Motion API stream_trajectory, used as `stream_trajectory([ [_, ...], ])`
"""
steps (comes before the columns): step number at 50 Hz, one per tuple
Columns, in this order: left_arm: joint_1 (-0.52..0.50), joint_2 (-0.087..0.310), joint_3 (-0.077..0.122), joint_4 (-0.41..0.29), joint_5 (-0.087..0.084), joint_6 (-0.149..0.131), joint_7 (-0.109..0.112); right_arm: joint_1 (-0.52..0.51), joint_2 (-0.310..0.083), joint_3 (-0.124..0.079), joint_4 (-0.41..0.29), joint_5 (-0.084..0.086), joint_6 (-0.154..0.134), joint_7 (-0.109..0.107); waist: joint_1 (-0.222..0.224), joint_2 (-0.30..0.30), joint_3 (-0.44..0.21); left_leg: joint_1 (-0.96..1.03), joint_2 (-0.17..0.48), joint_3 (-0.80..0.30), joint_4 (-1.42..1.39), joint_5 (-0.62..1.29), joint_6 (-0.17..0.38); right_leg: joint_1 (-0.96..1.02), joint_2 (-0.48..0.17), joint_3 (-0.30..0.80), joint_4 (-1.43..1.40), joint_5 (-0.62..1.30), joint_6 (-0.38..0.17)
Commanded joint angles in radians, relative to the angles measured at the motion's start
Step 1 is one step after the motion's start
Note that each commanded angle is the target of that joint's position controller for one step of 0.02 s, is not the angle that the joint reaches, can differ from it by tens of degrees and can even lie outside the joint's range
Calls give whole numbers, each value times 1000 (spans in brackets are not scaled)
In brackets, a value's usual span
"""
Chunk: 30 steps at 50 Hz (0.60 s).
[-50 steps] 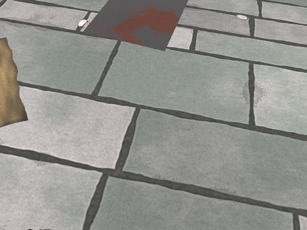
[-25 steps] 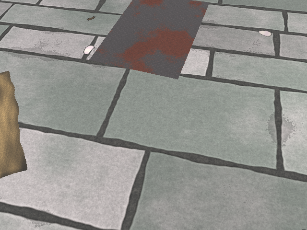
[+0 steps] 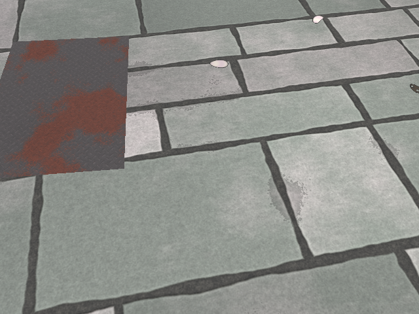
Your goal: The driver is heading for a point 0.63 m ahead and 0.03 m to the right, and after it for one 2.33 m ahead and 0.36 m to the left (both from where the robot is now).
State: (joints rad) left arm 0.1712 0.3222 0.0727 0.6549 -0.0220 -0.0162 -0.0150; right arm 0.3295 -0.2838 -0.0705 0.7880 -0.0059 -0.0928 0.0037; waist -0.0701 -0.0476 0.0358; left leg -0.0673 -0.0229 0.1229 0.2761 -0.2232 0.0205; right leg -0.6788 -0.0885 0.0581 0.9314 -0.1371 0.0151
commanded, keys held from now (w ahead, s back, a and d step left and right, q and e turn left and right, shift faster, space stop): w+e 0.32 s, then w+q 0.68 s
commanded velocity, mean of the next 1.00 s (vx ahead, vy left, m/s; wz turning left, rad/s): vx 0.50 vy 0.00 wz -0.05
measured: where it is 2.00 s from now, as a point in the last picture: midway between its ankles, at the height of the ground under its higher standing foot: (182, 150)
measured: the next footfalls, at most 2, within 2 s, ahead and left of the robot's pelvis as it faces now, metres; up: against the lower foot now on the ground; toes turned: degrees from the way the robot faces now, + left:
right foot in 0.20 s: +0.28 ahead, -0.15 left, +0.00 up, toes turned -10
left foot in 0.74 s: +0.63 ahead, +0.01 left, +0.00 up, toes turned -5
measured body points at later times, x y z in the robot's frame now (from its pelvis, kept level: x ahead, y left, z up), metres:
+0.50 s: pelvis +0.28 -0.07 +0.00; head +0.30 -0.09 +0.45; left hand +0.42 +0.18 -0.10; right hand +0.38 -0.37 -0.10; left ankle +0.46 +0.07 -0.67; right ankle +0.24 -0.14 -0.74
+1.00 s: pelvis +0.58 -0.06 +0.00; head +0.62 -0.05 +0.45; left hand +0.76 +0.21 -0.09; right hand +0.67 -0.34 -0.11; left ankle +0.59 +0.01 -0.74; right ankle +0.67 -0.24 -0.68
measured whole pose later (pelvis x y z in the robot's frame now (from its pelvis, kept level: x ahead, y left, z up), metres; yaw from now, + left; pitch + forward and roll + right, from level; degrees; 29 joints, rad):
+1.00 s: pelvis +0.58 -0.06 +0.00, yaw +2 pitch +2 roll +0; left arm 0.15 0.30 0.03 0.68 0.02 -0.09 0.00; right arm 0.32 -0.29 -0.05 0.70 0.01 -0.05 0.01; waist -0.04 -0.02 0.04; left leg -0.21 -0.12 -0.09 0.36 -0.16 0.09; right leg -0.62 -0.08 0.09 0.94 -0.25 0.05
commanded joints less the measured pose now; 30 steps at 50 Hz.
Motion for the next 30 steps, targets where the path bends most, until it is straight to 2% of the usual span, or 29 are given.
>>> stream_trajectory([
  [1, -64, 5, -10, -77, 0, -19, -21, -78, -160, -36, -63, 7, -14, -7, 13, 101, 18, -4, 262, -87, -127, 301, 147, 9, -13, -15, -149, 149, -11],
  [5, -169, 12, -11, -125, -4, -20, -42, -25, -195, -46, -24, 25, 4, -9, -10, 97, 48, 88, 292, -25, -99, 353, 120, 24, 7, -64, -270, 122, -49],
  [6, -178, 21, -8, -135, -2, -18, -46, -20, -205, -49, -18, 30, 11, -10, -3, 100, 46, 117, 299, -8, -70, 428, 111, 38, 21, -81, -289, 80, -65],
  [7, -169, 35, -1, -141, 0, -16, -48, -22, -219, -53, -16, 33, 17, -12, 13, 113, 29, 138, 299, 13, -17, 581, 101, 81, 48, -108, -301, 28, -85],
  [8, -137, 55, 10, -140, 4, -12, -47, -21, -237, -58, -16, 37, 24, -16, 40, 133, -6, 153, 297, 33, 64, 762, 90, 151, 84, -140, -303, -26, -107],
  [9, -45, 88, 30, -122, 6, -7, -44, -26, -248, -61, -17, 41, 32, -20, 99, 138, -64, 141, 284, 57, 208, 899, 76, 281, 127, -165, -323, -51, -135],
  [10, 126, 139, 61, -77, 2, -1, -33, -32, -233, -53, -23, 41, 36, -24, 190, 115, -150, 37, 250, 86, 422, 882, 45, 531, 162, -160, -380, 8, -175],
  [11, 273, 223, 89, -46, -6, 11, -10, -1, -166, -26, -44, 5, 30, -25, 228, -34, -245, -241, 197, 86, 747, 412, 0, 846, 0, 95, -385, 31, -242],
  [12, 205, 301, 89, -79, -13, -3, -11, 46, -70, 10, -111, -10, 2, -14, 117, -245, -367, -637, -26, -54, 1087, -358, -52, 1099, -237, 715, -555, -210, -449],
  [13, 226, 208, 65, -90, -5, -16, -17, -49, -172, -10, -116, 22, -31, 2, 197, -101, -395, -736, 25, -234, 1139, -326, -34, 1091, -244, 744, -639, -292, -418],
  [14, 201, 162, 49, -77, 3, -29, -17, -121, -182, -10, -142, 50, -46, 9, 189, -65, -252, -776, 64, -217, 1094, -241, -14, 977, -208, 595, -643, -236, -373],
  [15, 144, 141, 41, -75, 4, -37, -18, -127, -164, -5, -137, 35, -52, 3, 136, 34, -155, -727, 106, -214, 992, -165, -13, 815, -160, 479, -646, -112, -336],
  [16, 86, 111, 32, -82, 8, -41, -15, -127, -169, -11, -128, 7, -48, -5, 100, 39, -120, -660, 134, -215, 903, -124, -22, 703, -125, 400, -653, 4, -314],
  [17, 49, 88, 21, -92, 22, -42, -10, -91, -165, -12, -112, 2, -35, -2, 66, 20, -101, -598, 155, -211, 879, -87, -30, 624, -111, 344, -677, 93, -310],
  [18, 35, 79, 18, -86, 27, -46, -6, -64, -155, -9, -99, 2, -24, 0, 52, 0, -100, -558, 161, -199, 852, -73, -45, 572, -110, 315, -692, 179, -319],
  [19, 37, 75, 15, -72, 25, -52, -4, -47, -138, -5, -86, 1, -12, 2, 46, 3, -95, -538, 164, -182, 823, -61, -60, 535, -105, 264, -704, 251, -320],
  [22, 76, 100, 16, -25, 25, -64, 5, -123, -99, 9, -100, 4, 6, 1, 72, 7, -45, -573, 171, -164, 686, 105, -81, 492, -77, 138, -745, 304, -291],
  [25, 98, 102, 11, 7, 26, -67, 10, -200, -78, 19, -109, 14, 3, 11, 110, -1, -13, -548, 151, -150, 492, 323, -62, 492, -42, 42, -771, 223, -238],
  [27, 126, 116, 13, 33, 25, -72, 10, -259, -70, 24, -124, 24, -1, 21, 139, -2, 12, -531, 131, -139, 401, 402, -47, 514, -61, 23, -793, 157, -226],
  [30, 164, 125, 18, 75, 21, -68, 8, -317, -76, 24, -151, 33, -1, 38, 163, 10, 48, -595, 110, -155, 324, 370, -16, 641, -114, 6, -782, 161, -219],
])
